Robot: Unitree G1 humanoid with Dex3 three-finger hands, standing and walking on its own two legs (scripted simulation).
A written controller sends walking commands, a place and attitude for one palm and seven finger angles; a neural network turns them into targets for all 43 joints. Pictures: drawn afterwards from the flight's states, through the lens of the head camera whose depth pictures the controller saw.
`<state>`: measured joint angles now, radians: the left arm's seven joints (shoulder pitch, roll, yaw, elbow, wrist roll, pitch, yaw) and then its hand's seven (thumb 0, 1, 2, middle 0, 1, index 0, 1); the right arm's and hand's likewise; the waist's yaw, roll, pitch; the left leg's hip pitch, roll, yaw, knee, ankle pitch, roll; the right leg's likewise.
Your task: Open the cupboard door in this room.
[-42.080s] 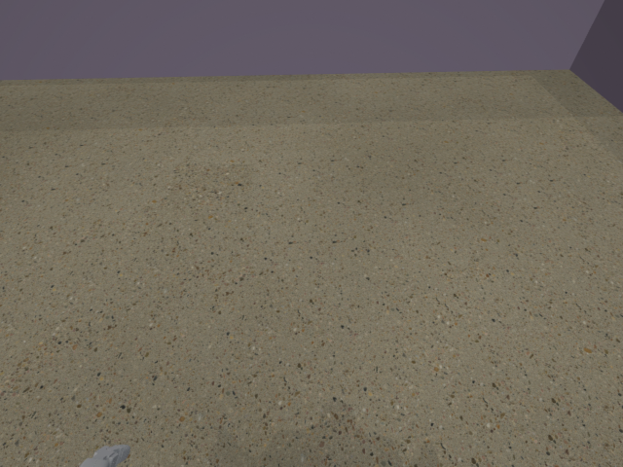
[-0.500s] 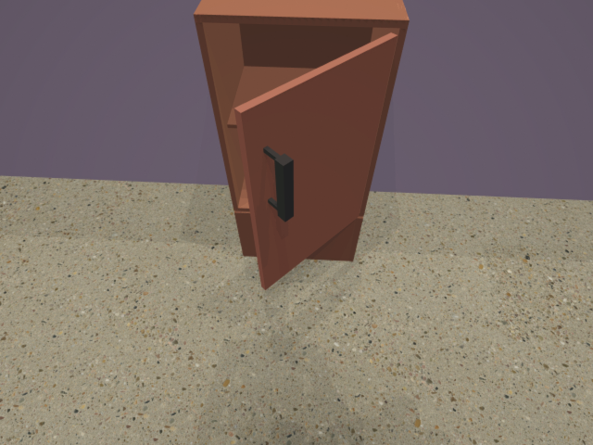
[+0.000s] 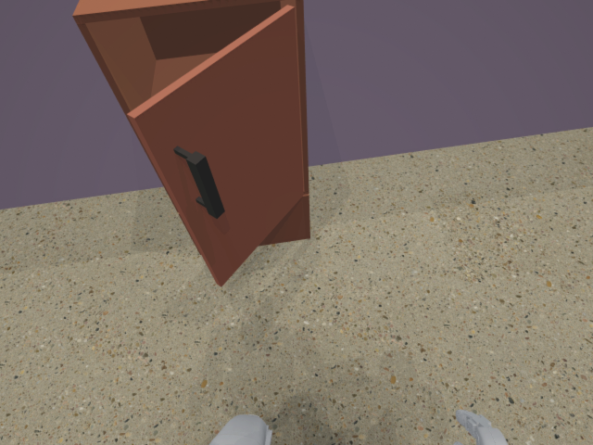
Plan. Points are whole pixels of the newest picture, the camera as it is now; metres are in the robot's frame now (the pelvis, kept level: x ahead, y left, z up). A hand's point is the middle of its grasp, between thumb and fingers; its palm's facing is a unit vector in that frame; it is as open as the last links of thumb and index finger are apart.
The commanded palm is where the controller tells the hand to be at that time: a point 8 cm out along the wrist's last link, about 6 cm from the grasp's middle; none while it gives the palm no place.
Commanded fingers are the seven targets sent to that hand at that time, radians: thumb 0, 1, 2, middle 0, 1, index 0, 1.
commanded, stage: walk to a spot facing it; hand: left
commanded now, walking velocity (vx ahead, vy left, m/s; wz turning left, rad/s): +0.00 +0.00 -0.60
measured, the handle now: (199, 183) +0.54 +0.25 -0.04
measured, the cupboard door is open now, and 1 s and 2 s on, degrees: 46 46 46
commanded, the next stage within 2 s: none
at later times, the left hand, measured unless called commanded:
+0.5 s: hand (142, 438) +0.13 +0.27 -0.18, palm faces -0.23 -0.95 -0.22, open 7.4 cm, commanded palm none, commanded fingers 0.00 0.90 0.90 -0.20 -0.30 -0.20 -0.30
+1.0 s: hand (251, 396) +0.20 +0.11 -0.16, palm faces -0.59 -0.77 -0.24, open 7.4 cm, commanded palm none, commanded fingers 0.00 0.90 0.90 -0.20 -0.30 -0.20 -0.30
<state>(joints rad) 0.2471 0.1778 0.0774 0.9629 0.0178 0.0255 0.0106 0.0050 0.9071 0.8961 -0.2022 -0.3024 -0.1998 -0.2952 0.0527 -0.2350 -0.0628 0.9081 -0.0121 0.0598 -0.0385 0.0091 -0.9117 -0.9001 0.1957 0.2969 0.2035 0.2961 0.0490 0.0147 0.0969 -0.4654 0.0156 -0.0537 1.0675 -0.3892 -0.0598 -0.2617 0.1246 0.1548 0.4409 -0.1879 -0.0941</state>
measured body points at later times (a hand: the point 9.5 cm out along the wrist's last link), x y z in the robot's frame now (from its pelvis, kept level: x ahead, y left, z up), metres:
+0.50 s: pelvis +0.01 +0.07 +0.00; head +0.07 +0.09 +0.45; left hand +0.14 +0.32 -0.16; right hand +0.02 -0.19 -0.12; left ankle +0.02 +0.17 -0.74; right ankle -0.04 -0.08 -0.64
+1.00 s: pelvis +0.00 +0.02 -0.01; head +0.03 -0.02 +0.44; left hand +0.23 +0.15 -0.14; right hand -0.11 -0.22 -0.16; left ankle +0.08 +0.15 -0.67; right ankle -0.04 -0.06 -0.74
